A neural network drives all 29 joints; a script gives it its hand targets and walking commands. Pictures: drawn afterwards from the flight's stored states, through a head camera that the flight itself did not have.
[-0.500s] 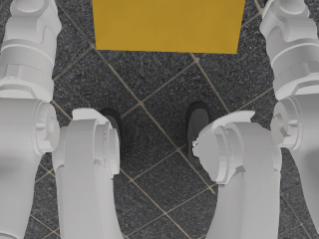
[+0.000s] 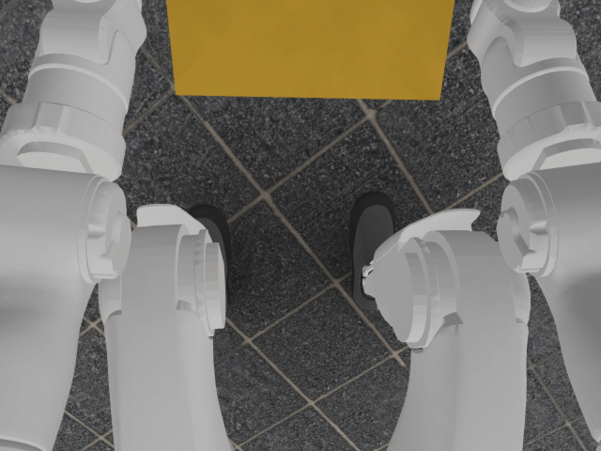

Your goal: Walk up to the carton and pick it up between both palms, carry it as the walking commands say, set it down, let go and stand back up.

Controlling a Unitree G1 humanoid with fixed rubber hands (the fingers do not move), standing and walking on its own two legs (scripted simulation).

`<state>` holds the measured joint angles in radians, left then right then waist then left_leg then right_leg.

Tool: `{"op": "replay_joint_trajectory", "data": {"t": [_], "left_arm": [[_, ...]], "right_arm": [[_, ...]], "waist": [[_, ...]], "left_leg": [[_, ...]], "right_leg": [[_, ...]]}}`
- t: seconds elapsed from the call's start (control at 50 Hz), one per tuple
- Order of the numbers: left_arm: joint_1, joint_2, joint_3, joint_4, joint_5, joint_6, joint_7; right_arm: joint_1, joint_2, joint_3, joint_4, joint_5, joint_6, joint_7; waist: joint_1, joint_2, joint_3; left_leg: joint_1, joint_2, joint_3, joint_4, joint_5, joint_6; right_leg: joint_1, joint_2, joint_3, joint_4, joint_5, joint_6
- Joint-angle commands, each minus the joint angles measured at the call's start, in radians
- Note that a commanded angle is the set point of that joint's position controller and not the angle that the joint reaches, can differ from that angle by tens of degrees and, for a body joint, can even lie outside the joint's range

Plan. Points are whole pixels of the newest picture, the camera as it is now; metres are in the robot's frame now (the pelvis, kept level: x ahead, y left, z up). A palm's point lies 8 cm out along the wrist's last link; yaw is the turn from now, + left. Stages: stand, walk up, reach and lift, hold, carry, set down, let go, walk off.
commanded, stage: reach and lift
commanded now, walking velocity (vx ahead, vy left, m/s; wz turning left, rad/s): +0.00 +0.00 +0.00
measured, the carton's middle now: out of the picture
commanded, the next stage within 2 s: none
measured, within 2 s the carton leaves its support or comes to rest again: leaves its support in 0.80 s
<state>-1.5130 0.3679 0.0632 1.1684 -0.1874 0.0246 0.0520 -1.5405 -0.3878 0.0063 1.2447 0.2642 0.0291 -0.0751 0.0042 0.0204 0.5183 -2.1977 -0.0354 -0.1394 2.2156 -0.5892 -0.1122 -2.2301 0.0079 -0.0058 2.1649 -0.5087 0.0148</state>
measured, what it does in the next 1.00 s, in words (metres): stands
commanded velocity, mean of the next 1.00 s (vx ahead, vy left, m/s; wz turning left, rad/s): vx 0.00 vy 0.00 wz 0.00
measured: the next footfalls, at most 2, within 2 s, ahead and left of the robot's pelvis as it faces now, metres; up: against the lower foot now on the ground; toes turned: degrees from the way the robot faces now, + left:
none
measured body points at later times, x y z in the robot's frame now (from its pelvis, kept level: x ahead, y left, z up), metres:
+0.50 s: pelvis +0.00 +0.00 +0.00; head +0.38 +0.01 +0.22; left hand +0.55 +0.17 -0.21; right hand +0.55 -0.17 -0.22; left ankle +0.11 +0.15 -0.33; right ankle +0.14 -0.12 -0.33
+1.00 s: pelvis -0.01 +0.00 +0.00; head +0.37 +0.01 +0.23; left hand +0.56 +0.17 -0.18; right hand +0.56 -0.16 -0.18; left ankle +0.11 +0.15 -0.33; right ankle +0.14 -0.12 -0.33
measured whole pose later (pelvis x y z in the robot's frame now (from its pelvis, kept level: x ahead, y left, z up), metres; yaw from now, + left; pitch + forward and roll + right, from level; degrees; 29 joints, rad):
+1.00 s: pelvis -0.01 +0.00 +0.00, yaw +0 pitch +31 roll -2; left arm -1.52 0.35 0.09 1.02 -0.19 0.18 0.14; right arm -1.55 -0.37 -0.03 1.11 0.25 0.19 -0.17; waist 0.00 0.02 0.52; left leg -2.19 -0.04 -0.14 2.22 -0.56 -0.11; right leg -2.22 0.01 0.00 2.17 -0.49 0.01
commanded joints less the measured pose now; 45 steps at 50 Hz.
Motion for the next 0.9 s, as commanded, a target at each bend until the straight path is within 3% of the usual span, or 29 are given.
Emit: {"op": "replay_joint_trajectory", "data": {"t": [0.0, 0.04, 0.06, 0.12, 0.16, 0.22, 0.26, 0.28, 0.3, 0.32, 0.34, 0.36, 0.38, 0.4, 0.46, 0.48, 0.5, 0.56, 0.62, 0.64, 0.66, 0.68, 0.72, 0.74, 0.76, 0.82, 0.84, 0.86, 0.88], "left_arm": [[-0.303, -0.232, -0.04, -0.039, -0.02, -0.028, -0.035], [-0.32, -0.264, -0.04, -0.03, 0.031, -0.029, -0.049], [-0.397, -0.339, -0.064, -0.113, 0.008, -0.03, -0.056], [-0.473, -0.583, -0.104, -0.113, 0.014, 0.005, -0.133], [-0.463, -0.651, -0.102, -0.106, 0.054, 0.028, -0.163], [-0.432, -0.718, -0.068, -0.117, 0.046, 0.042, -0.198], [-0.421, -0.741, -0.079, -0.134, 0.062, 0.059, -0.206], [-0.473, -0.747, -0.089, -0.151, 0.058, 0.055, -0.206], [-0.456, -0.744, -0.071, -0.14, 0.061, 0.064, -0.209], [-0.436, -0.795, -0.08, -0.124, 0.059, 0.069, -0.218], [-0.429, -0.791, -0.096, -0.158, 0.055, 0.068, -0.219], [-0.432, -0.8, -0.074, -0.155, 0.068, 0.068, -0.227], [-0.447, -0.813, -0.084, -0.15, 0.043, 0.068, -0.225], [-0.43, -0.816, -0.089, -0.134, 0.083, 0.08, -0.222], [-0.416, -0.883, -0.103, -0.145, 0.031, 0.079, -0.234], [-0.433, -0.829, -0.097, -0.153, 0.048, 0.078, -0.222], [-0.467, -0.848, -0.128, -0.185, 0.018, 0.077, -0.226], [-0.487, -0.852, -0.166, -0.25, 0.016, 0.069, -0.214], [-0.498, -0.853, -0.174, -0.267, -0.007, 0.067, -0.21], [-0.556, -0.866, -0.201, -0.302, -0.036, 0.073, -0.208], [-0.548, -0.891, -0.215, -0.317, -0.046, 0.068, -0.205], [-0.576, -0.89, -0.213, -0.36, -0.056, 0.066, -0.198], [-0.576, -0.905, -0.255, -0.372, -0.072, 0.076, -0.191], [-0.579, -0.943, -0.269, -0.363, -0.091, 0.072, -0.19], [-0.53, -0.955, -0.238, -0.339, -0.069, 0.086, -0.194], [-0.651, -0.939, -0.296, -0.496, -0.094, 0.077, -0.181], [-0.635, -0.929, -0.294, -0.456, -0.075, 0.09, -0.178], [-0.593, -0.983, -0.294, -0.418, -0.07, 0.107, -0.183], [-0.637, -1.009, -0.329, -0.51, -0.096, 0.112, -0.181]], "right_arm": [[-0.302, 0.3, 0.051, -0.11, -0.005, -0.02, 0.046], [-0.317, 0.374, 0.022, -0.134, -0.014, -0.018, 0.074], [-0.356, 0.448, 0.033, -0.144, -0.014, -0.016, 0.086], [-0.425, 0.645, 0.046, -0.153, -0.048, 0.015, 0.153], [-0.464, 0.74, 0.039, -0.211, -0.066, 0.026, 0.184], [-0.44, 0.789, 0.055, -0.212, -0.078, 0.042, 0.202], [-0.394, 0.777, 0.011, -0.174, -0.091, 0.058, 0.223], [-0.474, 0.806, 0.044, -0.231, -0.073, 0.051, 0.23], [-0.495, 0.832, 0.035, -0.23, -0.068, 0.059, 0.239], [-0.466, 0.844, 0.039, -0.197, -0.073, 0.062, 0.243], [-0.47, 0.83, 0.039, -0.229, -0.067, 0.059, 0.241], [-0.464, 0.85, 0.059, -0.247, -0.073, 0.058, 0.247], [-0.444, 0.854, 0.064, -0.226, -0.073, 0.062, 0.248], [-0.49, 0.876, 0.054, -0.246, -0.045, 0.056, 0.254], [-0.473, 0.863, 0.056, -0.236, -0.055, 0.06, 0.248], [-0.479, 0.875, 0.068, -0.24, -0.041, 0.061, 0.248], [-0.492, 0.86, 0.052, -0.257, -0.04, 0.054, 0.246], [-0.51, 0.87, 0.099, -0.295, -0.004, 0.05, 0.242], [-0.536, 0.896, 0.128, -0.328, 0.011, 0.05, 0.227], [-0.537, 0.892, 0.126, -0.334, 0.005, 0.056, 0.223], [-0.559, 0.896, 0.132, -0.379, 0.017, 0.05, 0.215], [-0.599, 0.884, 0.165, -0.407, 0.033, 0.044, 0.207], [-0.611, 0.918, 0.177, -0.495, 0.061, 0.047, 0.197], [-0.572, 0.914, 0.159, -0.467, 0.044, 0.049, 0.193], [-0.592, 0.946, 0.19, -0.48, 0.064, 0.058, 0.201], [-0.577, 0.954, 0.18, -0.491, 0.076, 0.074, 0.188], [-0.608, 0.938, 0.172, -0.523, 0.074, 0.075, 0.182], [-0.575, 0.942, 0.168, -0.472, 0.062, 0.085, 0.19], [-0.573, 0.961, 0.184, -0.549, 0.063, 0.087, 0.186]], "waist": [[0.029, -0.02, -1.246], [0.06, 0.009, -1.183], [0.037, -0.016, -1.216], [0.011, 0.01, -1.154], [0.033, 0.029, -1.156], [0.031, -0.028, -1.158], [0.0, 0.014, -1.115], [0.036, 0.019, -1.149], [0.043, -0.006, -1.141], [0.049, 0.03, -1.12], [0.013, 0.019, -1.139], [0.069, 0.013, -1.131], [0.004, -0.05, -1.139], [0.062, 0.05, -1.137], [0.0, 0.002, -1.168], [0.048, 0.0, -1.17], [-0.004, 0.021, -1.214], [0.04, 0.061, -1.299], [0.043, 0.017, -1.396], [-0.012, 0.009, -1.438], [0.011, 0.057, -1.488], [0.004, 0.021, -1.546], [0.011, 0.055, -1.747], [-0.042, 0.051, -1.718], [0.024, 0.046, -1.7], [-0.028, 0.063, -1.875], [-0.019, 0.076, -1.921], [-0.05, 0.077, -1.841], [-0.061, 0.08, -1.965]], "left_leg": [[0.313, -0.011, 0.227, -0.156, 0.291, 0.056], [0.339, -0.017, 0.214, -0.168, 0.3, 0.07], [0.382, -0.014, 0.186, -0.18, 0.292, 0.073], [0.318, -0.033, 0.216, -0.158, 0.263, 0.069], [0.322, -0.042, 0.222, -0.167, 0.243, 0.08], [0.225, -0.04, 0.234, -0.145, 0.213, 0.08], [0.29, -0.04, 0.227, -0.151, 0.222, 0.072], [0.306, -0.044, 0.223, -0.148, 0.244, 0.079], [0.292, -0.036, 0.21, -0.171, 0.195, 0.092], [0.267, -0.041, 0.224, -0.146, 0.231, 0.081], [0.277, -0.036, 0.241, -0.134, 0.254, 0.087], [0.249, -0.05, 0.238, -0.141, 0.26, 0.083], [0.246, -0.045, 0.218, -0.152, 0.234, 0.091], [0.251, -0.048, 0.227, -0.162, 0.248, 0.095], [0.292, -0.048, 0.216, -0.142, 0.286, 0.096], [0.286, -0.045, 0.226, -0.154, 0.231, 0.099], [0.335, -0.041, 0.217, -0.154, 0.299, 0.096], [0.403, -0.045, 0.23, -0.146, 0.359, 0.085], [0.433, -0.045, 0.249, -0.133, 0.377, 0.079], [0.431, -0.048, 0.243, -0.125, 0.354, 0.083], [0.493, -0.05, 0.24, -0.127, 0.419, 0.083], [0.468, -0.048, 0.246, -0.123, 0.384, 0.085], [0.603, -0.057, 0.25, -0.132, 0.47, 0.078], [0.581, -0.056, 0.246, -0.136, 0.443, 0.073], [0.583, -0.067, 0.254, -0.153, 0.455, 0.082], [0.66, -0.05, 0.265, -0.16, 0.466, 0.067], [0.704, -0.052, 0.264, -0.154, 0.433, 0.069], [0.703, -0.056, 0.26, -0.183, 0.413, 0.068], [0.748, -0.061, 0.266, -0.166, 0.439, 0.066]], "right_leg": [[0.677, 0.046, 0.007, -0.158, 0.301, 0.031], [0.578, 0.062, -0.002, -0.144, 0.29, 0.035], [0.571, 0.057, -0.011, -0.129, 0.289, 0.032], [0.556, 0.075, -0.007, -0.146, 0.262, 0.012], [0.532, 0.077, -0.03, -0.133, 0.236, 0.022], [0.606, 0.086, -0.032, -0.127, 0.247, 0.014], [0.501, 0.08, -0.041, -0.128, 0.218, 0.017], [0.506, 0.08, -0.033, -0.121, 0.235, 0.009], [0.505, 0.079, -0.046, -0.119, 0.197, 0.018], [0.505, 0.082, -0.025, -0.116, 0.222, 0.006], [0.52, 0.088, -0.038, -0.122, 0.243, 0.015], [0.525, 0.091, -0.026, -0.129, 0.251, 0.007], [0.561, 0.089, -0.04, -0.126, 0.257, 0.014], [0.507, 0.099, -0.027, -0.112, 0.275, 0.008], [0.541, 0.094, -0.037, -0.119, 0.271, 0.012], [0.524, 0.093, -0.044, -0.109, 0.233, 0.01], [0.53, 0.097, -0.049, -0.104, 0.291, 0.011], [0.556, 0.099, -0.038, -0.103, 0.328, 0.004], [0.601, 0.094, -0.055, -0.097, 0.345, 0.016], [0.661, 0.098, -0.053, -0.109, 0.349, 0.006], [0.647, 0.095, -0.05, -0.1, 0.393, 0.006], [0.692, 0.095, -0.055, -0.101, 0.364, 0.009], [0.776, 0.105, -0.08, -0.077, 0.467, 0.016], [0.748, 0.108, -0.08, -0.091, 0.449, 0.004], [0.735, 0.108, -0.074, -0.104, 0.424, 0.006], [0.836, 0.11, -0.09, -0.097, 0.482, 0.013], [0.818, 0.111, -0.093, -0.107, 0.444, 0.011], [0.771, 0.11, -0.121, -0.118, 0.39, 0.02], [0.852, 0.112, -0.096, -0.122, 0.444, 0.002]]}}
